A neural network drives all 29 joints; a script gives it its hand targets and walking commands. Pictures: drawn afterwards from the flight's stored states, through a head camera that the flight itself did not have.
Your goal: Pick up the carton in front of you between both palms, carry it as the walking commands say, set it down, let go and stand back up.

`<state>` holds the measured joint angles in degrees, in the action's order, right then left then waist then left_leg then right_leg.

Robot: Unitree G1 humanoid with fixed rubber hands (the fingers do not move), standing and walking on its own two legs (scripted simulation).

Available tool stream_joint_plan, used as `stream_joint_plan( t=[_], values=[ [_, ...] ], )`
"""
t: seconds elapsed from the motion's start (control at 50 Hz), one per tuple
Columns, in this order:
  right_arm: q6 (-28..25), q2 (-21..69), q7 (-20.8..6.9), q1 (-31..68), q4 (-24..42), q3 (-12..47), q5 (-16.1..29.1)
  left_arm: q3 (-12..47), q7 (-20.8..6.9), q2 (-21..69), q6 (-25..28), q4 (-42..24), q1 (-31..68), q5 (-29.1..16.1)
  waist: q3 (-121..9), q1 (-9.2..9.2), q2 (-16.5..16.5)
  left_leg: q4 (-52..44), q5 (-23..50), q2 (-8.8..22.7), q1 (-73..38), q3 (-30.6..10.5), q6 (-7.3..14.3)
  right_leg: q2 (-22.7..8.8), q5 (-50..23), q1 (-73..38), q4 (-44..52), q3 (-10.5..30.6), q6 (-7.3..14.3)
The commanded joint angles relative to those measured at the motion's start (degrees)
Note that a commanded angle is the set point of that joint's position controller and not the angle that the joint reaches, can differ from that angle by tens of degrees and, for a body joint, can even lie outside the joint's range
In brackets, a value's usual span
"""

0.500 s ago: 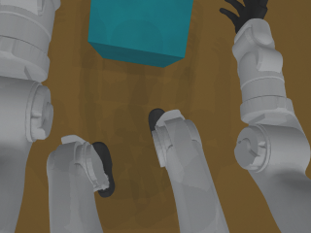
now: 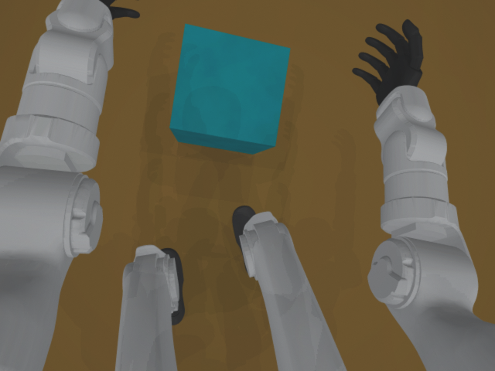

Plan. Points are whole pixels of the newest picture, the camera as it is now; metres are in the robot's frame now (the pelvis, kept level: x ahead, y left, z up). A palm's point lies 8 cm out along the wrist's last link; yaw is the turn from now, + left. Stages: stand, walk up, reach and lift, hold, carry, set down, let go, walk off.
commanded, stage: set down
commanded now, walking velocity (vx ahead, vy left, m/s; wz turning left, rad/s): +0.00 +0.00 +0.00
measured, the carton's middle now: (225, 102) +0.53 -0.12 -0.43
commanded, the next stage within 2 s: let go in 0.18 s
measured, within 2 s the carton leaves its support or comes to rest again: neither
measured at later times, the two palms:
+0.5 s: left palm (18, 53) +0.50 +0.10 +0.02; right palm (460, 105) +0.40 -0.28 +0.03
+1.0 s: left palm out of the picture +0.37 +0.16 +0.11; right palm out of the picture +0.26 -0.26 +0.14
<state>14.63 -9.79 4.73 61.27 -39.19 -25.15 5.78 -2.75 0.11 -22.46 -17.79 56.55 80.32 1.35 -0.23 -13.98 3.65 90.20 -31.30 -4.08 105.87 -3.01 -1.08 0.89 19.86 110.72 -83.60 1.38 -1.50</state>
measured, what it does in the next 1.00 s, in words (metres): rises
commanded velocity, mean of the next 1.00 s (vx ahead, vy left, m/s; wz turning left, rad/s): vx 0.00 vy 0.00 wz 0.00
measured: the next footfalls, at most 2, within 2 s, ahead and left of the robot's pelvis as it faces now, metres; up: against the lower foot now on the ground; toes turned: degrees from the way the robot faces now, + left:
none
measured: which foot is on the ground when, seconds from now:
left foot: down 0.00-1.00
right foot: down 0.00-1.00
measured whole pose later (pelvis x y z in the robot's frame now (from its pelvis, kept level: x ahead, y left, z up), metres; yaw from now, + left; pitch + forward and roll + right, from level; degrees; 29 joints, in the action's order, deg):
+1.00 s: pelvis +0.10 -0.02 +0.21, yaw -1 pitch +13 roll +0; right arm 2.2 -11.2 -4.5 -9.8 -20.0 -0.2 2.4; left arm -6.8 4.0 -8.0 -1.1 31.9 3.6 4.7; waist 1.0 -6.8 -2.1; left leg 34.0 -20.4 -0.6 26.6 -4.3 -1.3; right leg 2.3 13.1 33.4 -33.7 2.1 0.9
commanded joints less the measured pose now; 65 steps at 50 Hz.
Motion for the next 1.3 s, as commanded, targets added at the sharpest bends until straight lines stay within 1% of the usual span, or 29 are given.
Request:
stream_joint_plan(
  t=[0.0, 0.1, 0.16, 0.2, 0.24, 0.3, 0.34, 0.38, 0.42, 0.46, 0.5, 0.54, 0.6, 0.64, 0.72, 0.8, 0.86, 0.9, 1.0, 1.08, 1.18, 1.28],
  values=[
    [-1.14, -7.34, -0.49, 9.26, 6.06, -0.9, -0.87, -1.85, -0.27, -4.0, 1.18, -5.63, 17.05, 1.03, -61.89, -4.32, 9.2, -12.74, 12.63, -3.35, -27.77, 5.01, -0.32, 2.46, -26.52, -44.88, 7.59, -8.5, -2.89],
    [-1.57, -6.99, -1.09, 8.17, 6.47, -1.58, -2.52, -2.98, -0.77, -3.38, 1.69, -4.6, 15.1, 1.88, -60.85, -4.22, 7.88, -18.89, 13.68, -3.28, -31.26, 4.42, -0.43, 2.21, -26.8, -49.1, 12.99, -8.43, -3.03],
    [-1.93, -6.04, -1.63, 7.15, 5.42, -2.12, -3.72, -3.71, -1.13, -2.3, 2.15, -3.33, 13.73, 2.41, -58.27, -4.17, 7.39, -22.4, 13.91, -3.14, -32.8, 4.01, -0.51, 2.01, -25.79, -49.92, 16.05, -8.32, -3.1],
    [-2.34, -5.45, -2.26, 5.86, 5.48, -2.0, -4.6, -4.97, -1.05, -1.56, 2.64, -3.26, 11.7, 3.33, -58.42, -3.3, 6.89, -24.63, 15.23, -3.05, -34.58, 3.83, -0.53, 1.93, -26.14, -51.81, 17.96, -8.16, -3.02],
    [-2.86, -5.07, -3.2, 2.86, 5.92, -1.77, -5.61, -6.17, -0.54, -0.1, 3.17, -4.19, 8.07, 4.47, -60.35, -2.53, 6.45, -26.8, 17.9, -3.01, -37.07, 3.64, -0.65, 1.99, -28.09, -55.08, 19.55, -8.04, -2.79],
    [-3.89, -5.08, -5.17, -3.97, 7.77, -1.01, -7.4, -7.8, 1.04, 3.43, 4.03, -8.12, 0.26, 6.15, -63.73, -1.63, 5.65, -30.22, 23.1, -2.87, -41.7, 3.18, -1.05, 2.11, -32.2, -60.89, 22.03, -7.71, -2.12],
    [-4.66, -5.28, -6.77, -9.28, 9.64, 0.06, -8.52, -8.7, 2.65, 6.47, 4.63, -12.16, -6.1, 7.11, -64.79, -1.09, 4.95, -32.7, 26.16, -2.69, -45.03, 2.89, -1.39, 2.14, -34.4, -64.8, 24.01, -7.4, -1.5],
    [-5.47, -5.77, -8.46, -14.31, 11.54, 1.42, -9.53, -9.58, 4.68, 9.69, 5.28, -16.82, -12.51, 7.94, -63.85, -0.25, 4.36, -35.62, 27.3, -2.55, -48.0, 2.72, -1.68, 2.14, -34.69, -68.44, 26.22, -6.92, -0.81],
    [-6.23, -6.46, -9.98, -18.31, 13.22, 3.21, -10.01, -9.9, 6.71, 12.1, 5.98, -21.56, -17.81, 8.28, -60.44, 0.52, 3.7, -38.7, 25.81, -2.39, -50.19, 2.63, -1.95, 2.0, -32.59, -71.12, 28.58, -6.29, -0.18],
    [-6.91, -7.15, -11.17, -22.04, 13.99, 5.39, -10.01, -9.96, 8.18, 13.66, 6.74, -25.72, -22.65, 8.22, -55.79, 1.33, 3.08, -41.56, 22.33, -2.33, -51.91, 2.7, -2.11, 1.81, -29.29, -73.61, 30.95, -5.39, 0.28],
    [-7.56, -7.73, -12.13, -26.23, 14.06, 7.77, -9.63, -9.84, 9.02, 14.58, 7.58, -28.8, -27.59, 7.79, -50.62, 2.05, 2.22, -44.25, 18.5, -2.24, -52.71, 2.97, -1.99, 1.51, -25.91, -76.7, 33.36, -4.41, 0.61],
    [-8.25, -7.8, -12.79, -30.63, 13.85, 10.12, -9.01, -9.5, 9.27, 15.25, 8.52, -30.39, -32.79, 7.2, -45.64, 2.6, 0.92, -46.57, 15.31, -2.17, -52.74, 3.35, -1.66, 1.28, -23.36, -80.3, 35.63, -3.48, 0.74],
    [-9.37, -7.38, -13.25, -37.67, 13.75, 13.28, -7.91, -8.66, 8.77, 15.74, 10.12, -30.58, -40.91, 6.15, -39.66, 3.41, -1.7, -49.19, 12.43, -2.0, -52.56, 3.78, -0.93, 0.87, -21.82, -86.37, 38.52, -2.1, 0.63],
    [-10.12, -7.12, -13.14, -42.44, 14.35, 15.0, -7.06, -7.93, 8.1, 15.28, 11.31, -29.83, -46.04, 5.35, -36.64, 3.88, -3.62, -50.4, 11.61, -1.87, -52.66, 3.97, -0.43, 0.53, -22.78, -90.7, 39.99, -1.07, 0.48],
    [-11.44, -6.39, -12.14, -51.9, 17.39, 18.16, -5.61, -6.98, 6.57, 13.69, 13.55, -28.19, -55.41, 4.42, -31.67, 5.06, -6.93, -52.81, 10.91, -1.51, -54.02, 4.11, 0.5, -0.33, -27.8, -99.93, 42.4, 1.17, -0.07],
    [-12.62, -5.64, -10.55, -60.92, 21.65, 21.21, -4.32, -6.2, 5.42, 11.86, 15.75, -27.66, -63.67, 3.87, -27.53, 6.35, -8.28, -55.54, 12.96, -1.04, -58.59, 3.63, 1.34, -0.89, -34.78, -106.46, 44.75, 2.7, -0.81],
    [-13.26, -5.61, -9.56, -66.26, 24.07, 22.75, -3.66, -5.7, 4.75, 10.74, 17.11, -28.34, -69.1, 3.62, -24.69, 7.37, -7.63, -57.86, 15.75, -0.74, -63.87, 3.19, 1.54, -0.91, -38.69, -108.91, 46.61, 3.03, -1.23],
    [-13.5, -5.89, -9.13, -68.55, 25.05, 23.42, -3.36, -5.27, 4.39, 10.39, 17.66, -29.22, -72.31, 3.42, -22.37, 8.22, -6.31, -59.56, 17.78, -0.43, -68.5, 2.76, 1.51, -0.72, -38.37, -108.97, 48.2, 2.7, -1.36],
    [-13.69, -6.79, -8.93, -70.96, 24.36, 23.53, -3.25, -4.18, 2.98, 10.12, 17.95, -31.05, -79.34, 3.11, -15.45, 10.45, -2.27, -64.08, 23.37, 0.95, -79.86, 1.92, 0.66, 0.29, -32.14, -106.95, 52.95, 0.7, -0.92],
    [-13.45, -7.5, -9.04, -71.66, 21.51, 22.52, -3.76, -3.04, 1.26, 9.4, 17.53, -32.09, -83.8, 2.18, -11.01, 11.82, -0.23, -66.92, 27.9, 2.28, -86.36, 1.34, -0.27, 1.24, -28.04, -106.49, 55.74, -0.76, -0.3],
    [-12.56, -8.14, -8.74, -74.05, 19.07, 21.14, -4.9, -0.96, -1.12, 8.4, 16.66, -34.34, -89.13, 0.1, -6.76, 12.47, -0.43, -69.69, 32.34, 3.56, -91.07, 0.71, -0.56, 2.49, -25.98, -108.51, 57.98, -1.44, 0.39],
    [-10.81, -8.87, -8.59, -73.78, 18.82, 20.31, -6.15, 0.32, -2.75, 7.41, 14.91, -36.54, -89.83, -1.69, -1.09, 12.5, -1.55, -71.83, 30.39, 4.36, -91.29, 0.11, -0.28, 3.19, -21.99, -110.22, 58.94, -1.81, 0.8]
  ],
)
